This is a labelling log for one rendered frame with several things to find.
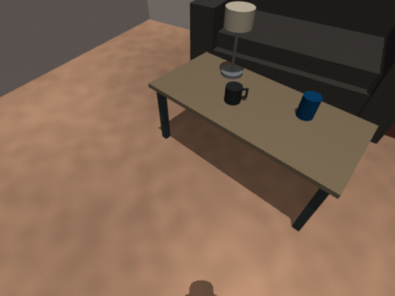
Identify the sofa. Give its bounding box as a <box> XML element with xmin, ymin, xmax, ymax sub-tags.
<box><xmin>190</xmin><ymin>0</ymin><xmax>395</xmax><ymax>144</ymax></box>

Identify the desk lamp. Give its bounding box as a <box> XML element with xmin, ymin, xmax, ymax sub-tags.
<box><xmin>221</xmin><ymin>1</ymin><xmax>256</xmax><ymax>79</ymax></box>

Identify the coffee table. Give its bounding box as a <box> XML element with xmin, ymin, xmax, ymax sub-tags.
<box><xmin>148</xmin><ymin>52</ymin><xmax>378</xmax><ymax>231</ymax></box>

